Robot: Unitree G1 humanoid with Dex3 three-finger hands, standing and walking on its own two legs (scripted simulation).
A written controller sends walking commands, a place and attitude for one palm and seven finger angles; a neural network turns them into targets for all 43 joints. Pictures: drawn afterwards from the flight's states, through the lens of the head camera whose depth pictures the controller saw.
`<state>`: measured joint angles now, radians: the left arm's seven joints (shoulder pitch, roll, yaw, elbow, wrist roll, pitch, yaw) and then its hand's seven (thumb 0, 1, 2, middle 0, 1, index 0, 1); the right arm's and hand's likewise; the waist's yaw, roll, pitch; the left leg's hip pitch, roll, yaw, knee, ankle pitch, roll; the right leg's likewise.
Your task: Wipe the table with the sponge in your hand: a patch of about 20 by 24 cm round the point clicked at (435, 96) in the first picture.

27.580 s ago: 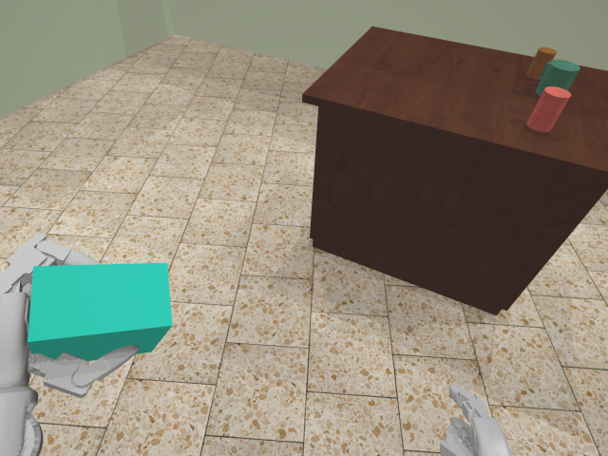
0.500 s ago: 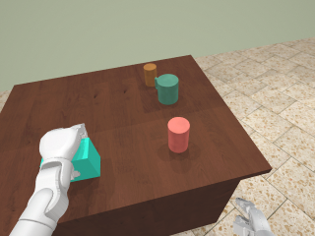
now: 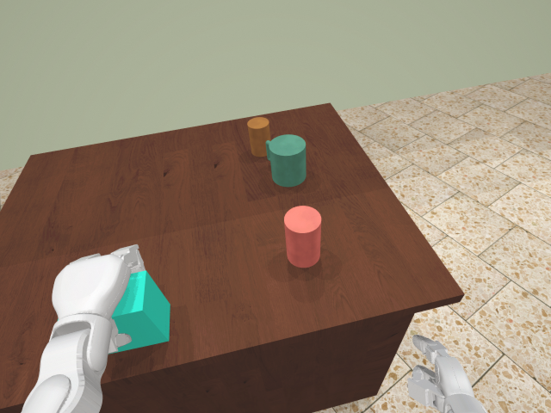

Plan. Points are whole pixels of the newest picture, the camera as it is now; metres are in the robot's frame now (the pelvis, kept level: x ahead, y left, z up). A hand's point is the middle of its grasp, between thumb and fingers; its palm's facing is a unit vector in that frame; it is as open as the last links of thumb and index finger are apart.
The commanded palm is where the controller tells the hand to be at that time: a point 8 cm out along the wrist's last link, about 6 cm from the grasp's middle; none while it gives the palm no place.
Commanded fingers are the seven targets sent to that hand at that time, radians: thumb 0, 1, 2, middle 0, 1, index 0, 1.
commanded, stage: slide across to the third lane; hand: left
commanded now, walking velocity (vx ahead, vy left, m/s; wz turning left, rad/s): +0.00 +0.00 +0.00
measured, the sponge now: (124, 320) +0.23 +0.28 +0.01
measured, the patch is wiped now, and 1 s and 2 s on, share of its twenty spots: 0.70 0.75 0.90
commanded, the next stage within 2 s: wipe forward along the third lane in 0.66 s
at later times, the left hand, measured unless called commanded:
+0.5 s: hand (143, 297) +0.24 +0.23 +0.07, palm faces +0.02 -0.08 -1.00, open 10.4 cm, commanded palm +0.22 +0.21 +0.12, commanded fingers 0.00 0.10 1.30 -1.20 -1.60 -1.20 -1.60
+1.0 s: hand (176, 275) +0.28 +0.20 +0.07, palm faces +0.01 -0.08 -1.00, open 10.4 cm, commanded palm +0.26 +0.19 +0.12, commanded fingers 0.00 0.10 1.30 -1.20 -1.60 -1.20 -1.60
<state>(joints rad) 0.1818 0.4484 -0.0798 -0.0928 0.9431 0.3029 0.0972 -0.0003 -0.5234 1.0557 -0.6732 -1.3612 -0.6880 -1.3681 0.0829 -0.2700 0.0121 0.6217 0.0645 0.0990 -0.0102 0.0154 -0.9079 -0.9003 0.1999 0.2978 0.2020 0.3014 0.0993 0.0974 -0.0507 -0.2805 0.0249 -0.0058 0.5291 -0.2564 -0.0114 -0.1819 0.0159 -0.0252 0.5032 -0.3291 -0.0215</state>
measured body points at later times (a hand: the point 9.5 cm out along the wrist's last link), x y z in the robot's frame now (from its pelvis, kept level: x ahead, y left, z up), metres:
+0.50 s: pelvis -0.02 +0.01 +0.00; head -0.03 -0.03 +0.45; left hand +0.23 +0.23 +0.12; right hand +0.22 -0.20 -0.09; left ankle +0.01 +0.13 -0.74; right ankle -0.04 -0.11 -0.74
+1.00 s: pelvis -0.03 -0.01 +0.00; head -0.05 -0.05 +0.45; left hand +0.28 +0.20 +0.12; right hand +0.21 -0.21 -0.09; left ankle +0.01 +0.13 -0.73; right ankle -0.04 -0.11 -0.74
